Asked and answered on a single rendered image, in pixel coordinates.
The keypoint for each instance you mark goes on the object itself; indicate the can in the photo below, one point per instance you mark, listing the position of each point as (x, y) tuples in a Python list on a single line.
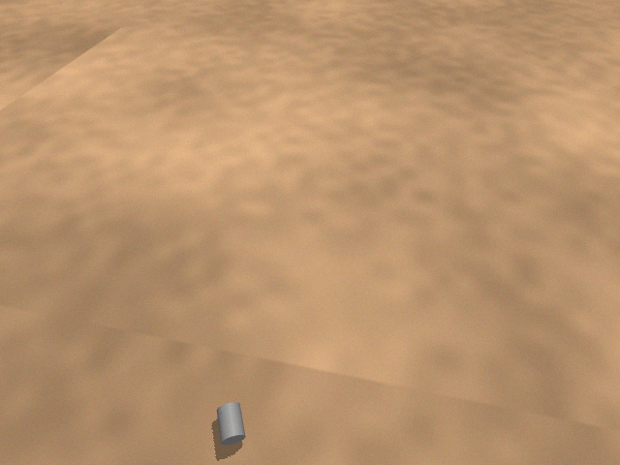
[(230, 423)]

